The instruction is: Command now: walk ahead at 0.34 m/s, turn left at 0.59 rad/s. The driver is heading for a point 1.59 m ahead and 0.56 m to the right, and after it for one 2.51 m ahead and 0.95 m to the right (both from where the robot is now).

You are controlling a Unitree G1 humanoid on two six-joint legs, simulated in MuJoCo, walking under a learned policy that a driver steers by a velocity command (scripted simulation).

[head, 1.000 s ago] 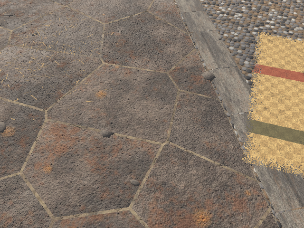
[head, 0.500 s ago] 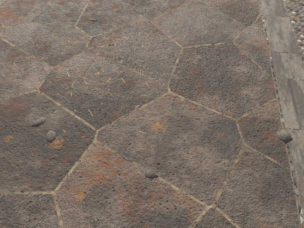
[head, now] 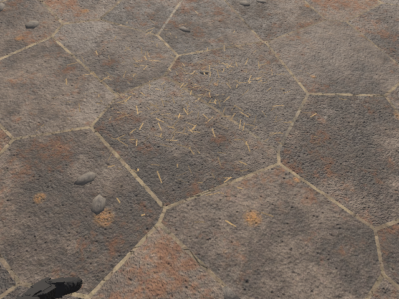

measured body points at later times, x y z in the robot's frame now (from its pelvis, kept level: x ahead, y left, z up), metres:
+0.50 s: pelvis +0.15 -0.03 -0.01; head +0.18 -0.02 +0.44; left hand +0.26 +0.25 -0.14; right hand +0.29 -0.30 -0.11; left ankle +0.17 +0.10 -0.75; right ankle +0.23 -0.14 -0.75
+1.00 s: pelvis +0.28 -0.10 -0.03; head +0.33 -0.12 +0.42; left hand +0.58 +0.06 -0.10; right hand +0.21 -0.40 -0.15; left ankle +0.18 +0.09 -0.70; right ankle +0.34 -0.22 -0.75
